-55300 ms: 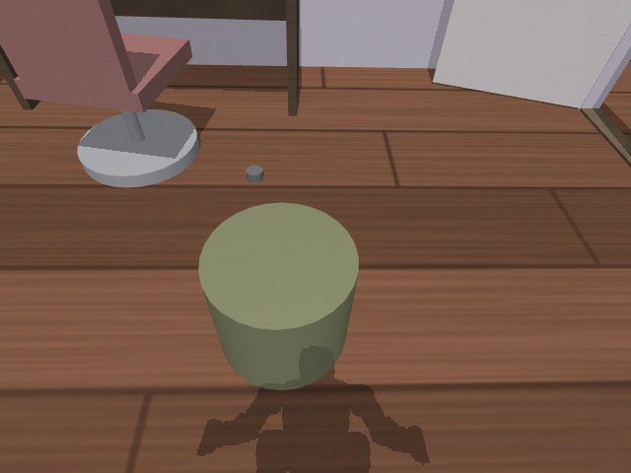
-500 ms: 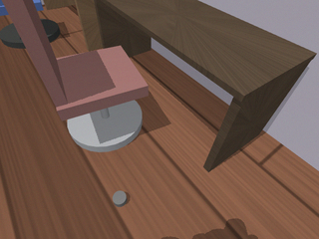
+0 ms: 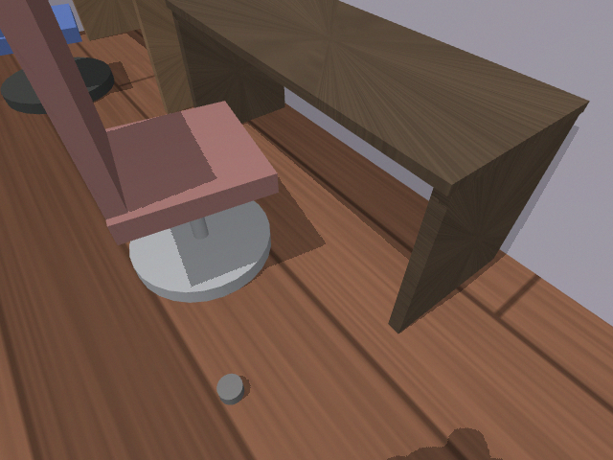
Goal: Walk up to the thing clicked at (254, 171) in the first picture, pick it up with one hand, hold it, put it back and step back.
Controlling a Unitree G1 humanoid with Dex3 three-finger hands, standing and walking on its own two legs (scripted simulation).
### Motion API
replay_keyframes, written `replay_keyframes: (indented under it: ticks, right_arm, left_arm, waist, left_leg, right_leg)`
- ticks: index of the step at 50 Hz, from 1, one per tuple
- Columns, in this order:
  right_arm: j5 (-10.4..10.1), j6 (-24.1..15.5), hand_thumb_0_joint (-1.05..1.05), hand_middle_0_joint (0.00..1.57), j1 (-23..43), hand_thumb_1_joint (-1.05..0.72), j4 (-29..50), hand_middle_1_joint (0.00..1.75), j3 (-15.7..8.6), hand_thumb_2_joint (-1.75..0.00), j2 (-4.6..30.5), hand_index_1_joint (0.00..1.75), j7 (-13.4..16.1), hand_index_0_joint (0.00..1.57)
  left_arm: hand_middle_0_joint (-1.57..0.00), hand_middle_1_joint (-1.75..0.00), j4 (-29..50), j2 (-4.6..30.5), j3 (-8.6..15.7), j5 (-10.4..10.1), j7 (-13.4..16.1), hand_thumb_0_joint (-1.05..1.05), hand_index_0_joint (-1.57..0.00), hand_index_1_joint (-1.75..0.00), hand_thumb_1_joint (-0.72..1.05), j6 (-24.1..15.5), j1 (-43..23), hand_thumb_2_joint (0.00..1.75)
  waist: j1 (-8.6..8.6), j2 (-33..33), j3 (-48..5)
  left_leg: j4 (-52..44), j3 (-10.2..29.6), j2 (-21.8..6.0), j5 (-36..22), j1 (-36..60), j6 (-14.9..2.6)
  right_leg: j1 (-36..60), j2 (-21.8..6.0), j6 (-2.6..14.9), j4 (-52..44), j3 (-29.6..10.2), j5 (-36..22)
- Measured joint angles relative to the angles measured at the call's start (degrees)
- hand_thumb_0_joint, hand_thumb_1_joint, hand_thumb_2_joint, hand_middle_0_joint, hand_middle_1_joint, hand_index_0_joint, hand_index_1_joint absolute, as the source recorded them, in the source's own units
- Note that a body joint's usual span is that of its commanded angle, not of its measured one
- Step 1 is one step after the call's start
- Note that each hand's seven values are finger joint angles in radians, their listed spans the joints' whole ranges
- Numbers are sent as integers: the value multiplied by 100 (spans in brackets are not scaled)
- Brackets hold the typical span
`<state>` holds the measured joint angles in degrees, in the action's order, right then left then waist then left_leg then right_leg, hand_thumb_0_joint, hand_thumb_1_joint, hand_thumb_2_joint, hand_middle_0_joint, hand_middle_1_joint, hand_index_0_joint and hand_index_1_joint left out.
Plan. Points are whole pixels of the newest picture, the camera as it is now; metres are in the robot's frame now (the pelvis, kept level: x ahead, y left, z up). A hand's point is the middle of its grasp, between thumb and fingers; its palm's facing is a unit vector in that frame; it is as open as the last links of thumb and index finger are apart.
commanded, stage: stand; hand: left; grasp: from above
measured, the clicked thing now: (230, 389) +0.47 +0.25 -0.75
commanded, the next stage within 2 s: step back in 1.52 s
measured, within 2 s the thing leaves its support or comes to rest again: neither
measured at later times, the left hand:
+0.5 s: hand out of the picture +0.08 +0.22 -0.16, palm faces -0.01 -0.95 -0.30, open 7.4 cm
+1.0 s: hand out of the picture +0.05 +0.19 -0.17, palm faces -0.02 -0.97 -0.24, open 7.4 cm
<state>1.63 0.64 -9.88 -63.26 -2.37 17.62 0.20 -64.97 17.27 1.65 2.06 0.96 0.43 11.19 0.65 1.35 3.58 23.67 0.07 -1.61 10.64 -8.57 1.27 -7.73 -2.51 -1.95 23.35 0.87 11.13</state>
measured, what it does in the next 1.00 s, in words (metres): stands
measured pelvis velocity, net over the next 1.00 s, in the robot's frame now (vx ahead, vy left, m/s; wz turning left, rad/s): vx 0.03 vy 0.00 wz -0.03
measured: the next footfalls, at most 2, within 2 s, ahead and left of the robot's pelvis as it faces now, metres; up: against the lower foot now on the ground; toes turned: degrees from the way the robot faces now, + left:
left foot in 1.98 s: -0.03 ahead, +0.13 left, +0.00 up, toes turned -2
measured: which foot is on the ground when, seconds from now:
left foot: down 0.00-1.00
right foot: down 0.00-1.00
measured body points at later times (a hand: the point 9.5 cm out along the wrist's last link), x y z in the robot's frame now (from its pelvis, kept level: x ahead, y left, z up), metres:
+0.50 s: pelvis +0.02 +0.00 +0.00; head +0.02 -0.01 +0.45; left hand +0.09 +0.27 -0.14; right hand +0.07 -0.28 -0.14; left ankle +0.03 +0.13 -0.74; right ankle +0.02 -0.14 -0.74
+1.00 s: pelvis +0.03 +0.00 +0.00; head +0.03 -0.01 +0.45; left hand +0.06 +0.24 -0.15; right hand +0.05 -0.25 -0.16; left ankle +0.03 +0.13 -0.74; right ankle +0.02 -0.14 -0.74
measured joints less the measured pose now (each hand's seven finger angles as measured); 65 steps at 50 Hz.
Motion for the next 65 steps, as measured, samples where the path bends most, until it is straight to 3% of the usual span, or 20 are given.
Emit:
replay_keyframes:
  ticks: [15, 29, 51, 65]
  right_arm:
    - [-33, -31, 0, 21, 46, -90, -168, 30, 124, -89, 30, 30, 25, 20]
    - [-54, -45, 0, 21, 144, -90, -247, 30, 218, -89, -226, 30, 44, 20]
    - [-51, 2, 0, 21, -79, -90, -375, 30, 178, -89, -519, 30, 76, 20]
    - [-30, -15, 0, 21, -186, -90, -285, 30, 118, -89, -502, 30, 81, 20]
  left_arm:
    - [-21, -30, -55, -35, -25, -73, -29, 1, -21, -30, 91, -28, -304, 90]
    - [-20, -30, -144, -242, -85, -101, -31, 0, -20, -30, 91, 13, -373, 90]
    - [-20, -30, -268, -550, -92, -72, 22, 0, -20, -30, 91, 16, -24, 90]
    - [-20, -30, -156, -471, -31, -58, 14, 0, -20, -30, 91, 0, 30, 90]
  waist:
    - [-51, -49, 38]
    - [-52, -71, -58]
    - [-61, -87, -59]
    - [-68, -119, -45]
  left_leg:
    - [-171, -33, -67, 7, 137, 52]
    - [-351, -117, -64, 2, 263, 54]
    - [-257, -155, -91, 109, 220, 55]
    - [-183, -174, -90, 117, 179, 45]
  right_leg:
    - [108, 67, 45, -156, -25, -5]
    - [163, 63, 40, -253, -100, 6]
    - [116, 87, 42, -190, -138, 81]
    - [68, 87, 37, -122, -163, 77]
